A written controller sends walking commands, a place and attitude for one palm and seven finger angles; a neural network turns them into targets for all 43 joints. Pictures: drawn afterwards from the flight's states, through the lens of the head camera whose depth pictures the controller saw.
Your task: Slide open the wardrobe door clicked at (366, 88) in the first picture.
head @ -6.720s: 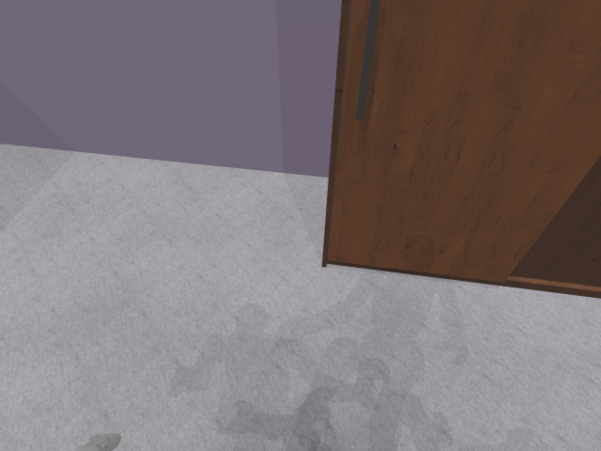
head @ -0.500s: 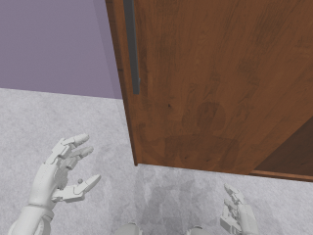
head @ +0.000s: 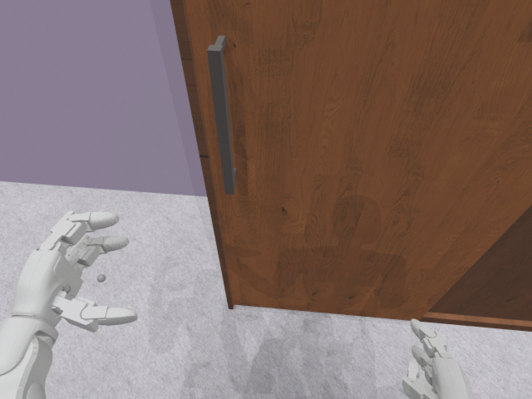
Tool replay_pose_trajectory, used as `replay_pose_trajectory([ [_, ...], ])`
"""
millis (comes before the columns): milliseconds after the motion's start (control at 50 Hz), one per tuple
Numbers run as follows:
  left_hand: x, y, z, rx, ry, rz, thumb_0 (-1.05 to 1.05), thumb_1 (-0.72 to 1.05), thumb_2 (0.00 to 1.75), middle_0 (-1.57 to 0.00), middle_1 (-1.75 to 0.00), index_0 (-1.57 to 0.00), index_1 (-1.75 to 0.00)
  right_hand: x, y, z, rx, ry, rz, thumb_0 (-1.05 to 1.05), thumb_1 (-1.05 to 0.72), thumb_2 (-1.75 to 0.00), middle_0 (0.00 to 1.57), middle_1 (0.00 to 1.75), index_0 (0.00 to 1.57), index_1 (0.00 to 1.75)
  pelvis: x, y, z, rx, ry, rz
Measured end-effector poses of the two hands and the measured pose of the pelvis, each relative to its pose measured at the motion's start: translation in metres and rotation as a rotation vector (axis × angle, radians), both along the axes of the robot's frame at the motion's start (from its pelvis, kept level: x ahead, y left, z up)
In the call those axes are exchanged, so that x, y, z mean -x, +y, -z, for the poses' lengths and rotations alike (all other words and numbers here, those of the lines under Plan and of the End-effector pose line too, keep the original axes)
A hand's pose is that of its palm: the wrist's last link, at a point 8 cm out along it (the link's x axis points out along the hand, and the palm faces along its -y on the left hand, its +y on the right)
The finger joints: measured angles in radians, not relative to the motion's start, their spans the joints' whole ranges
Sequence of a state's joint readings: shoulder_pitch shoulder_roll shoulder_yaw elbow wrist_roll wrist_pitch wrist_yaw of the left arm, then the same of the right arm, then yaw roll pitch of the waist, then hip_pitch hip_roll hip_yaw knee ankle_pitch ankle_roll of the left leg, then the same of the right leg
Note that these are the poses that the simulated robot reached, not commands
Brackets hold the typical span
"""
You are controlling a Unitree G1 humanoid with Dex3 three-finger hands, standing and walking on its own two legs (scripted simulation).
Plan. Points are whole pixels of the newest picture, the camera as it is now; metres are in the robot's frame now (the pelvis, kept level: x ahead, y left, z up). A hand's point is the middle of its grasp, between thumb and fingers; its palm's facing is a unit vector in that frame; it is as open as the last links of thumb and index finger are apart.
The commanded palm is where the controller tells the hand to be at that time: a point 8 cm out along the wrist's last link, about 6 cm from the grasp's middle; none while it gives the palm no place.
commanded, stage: raise the hand with hooked fingers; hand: left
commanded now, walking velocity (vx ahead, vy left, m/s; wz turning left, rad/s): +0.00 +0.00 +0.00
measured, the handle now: (226, 126) +0.52 +0.12 +0.14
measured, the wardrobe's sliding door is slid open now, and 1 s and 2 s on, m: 0.00 0.00 0.00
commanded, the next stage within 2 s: move the hooked fingers beside the handle in 0.92 s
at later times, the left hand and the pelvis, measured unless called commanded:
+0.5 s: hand (69, 217) +0.28 +0.27 +0.17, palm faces +0.08 -1.00 -0.05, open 14.0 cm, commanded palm +0.24 +0.31 +0.17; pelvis +0.00 -0.01 +0.02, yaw +0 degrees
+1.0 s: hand (75, 228) +0.27 +0.26 +0.16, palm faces +0.07 -1.00 -0.03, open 14.0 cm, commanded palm +0.24 +0.30 +0.17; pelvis -0.01 -0.01 +0.02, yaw -1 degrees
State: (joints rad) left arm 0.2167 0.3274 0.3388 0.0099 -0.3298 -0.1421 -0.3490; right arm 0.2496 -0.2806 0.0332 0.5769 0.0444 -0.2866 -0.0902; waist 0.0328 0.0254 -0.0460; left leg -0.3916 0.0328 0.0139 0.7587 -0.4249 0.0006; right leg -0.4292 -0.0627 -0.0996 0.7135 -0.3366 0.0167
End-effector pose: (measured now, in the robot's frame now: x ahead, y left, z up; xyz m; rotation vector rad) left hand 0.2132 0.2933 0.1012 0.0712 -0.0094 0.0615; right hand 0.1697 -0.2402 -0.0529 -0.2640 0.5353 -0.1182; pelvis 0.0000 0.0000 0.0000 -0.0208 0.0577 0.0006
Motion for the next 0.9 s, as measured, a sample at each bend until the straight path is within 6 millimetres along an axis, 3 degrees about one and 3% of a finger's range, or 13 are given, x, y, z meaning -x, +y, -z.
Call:
replay_pose_trajectory([
  [220, -0.016, 0.016, -0.034, 0.011, -0.015, -0.011, -0.01, -0.47, 0.32, -0.30, -1.17, -0.30, -1.18, -0.010, 0.015, -0.005, -0.049, -0.011, -0.043, 0.01, -0.90, -0.90, 0.20, 0.30, 0.20, 0.30, -0.001, -0.006, -0.010, -0.006, -0.046, 0.000],
  [480, -0.038, 0.029, -0.069, 0.011, -0.041, -0.014, -0.02, -0.50, 0.30, -0.30, -1.20, -0.30, -1.20, 0.010, -0.002, -0.002, -0.037, 0.049, 0.000, 0.01, -0.90, -0.90, 0.20, 0.30, 0.20, 0.30, 0.001, -0.012, -0.018, -0.013, -0.074, 0.005],
  [680, -0.038, 0.020, -0.060, 0.034, -0.012, 0.004, -0.02, -0.50, 0.30, -0.30, -1.20, -0.30, -1.20, 0.019, -0.014, -0.005, -0.027, 0.047, 0.029, 0.01, -0.90, -0.90, 0.20, 0.30, 0.20, 0.30, 0.004, -0.012, -0.019, -0.018, -0.075, 0.020],
  [900, -0.032, 0.022, -0.062, 0.030, -0.022, -0.017, -0.02, -0.50, 0.30, -0.30, -1.20, -0.30, -1.20, 0.017, -0.006, -0.007, -0.034, 0.033, 0.013, 0.01, -0.90, -0.90, 0.20, 0.30, 0.20, 0.30, 0.007, -0.013, -0.020, -0.018, -0.088, 0.015],
])
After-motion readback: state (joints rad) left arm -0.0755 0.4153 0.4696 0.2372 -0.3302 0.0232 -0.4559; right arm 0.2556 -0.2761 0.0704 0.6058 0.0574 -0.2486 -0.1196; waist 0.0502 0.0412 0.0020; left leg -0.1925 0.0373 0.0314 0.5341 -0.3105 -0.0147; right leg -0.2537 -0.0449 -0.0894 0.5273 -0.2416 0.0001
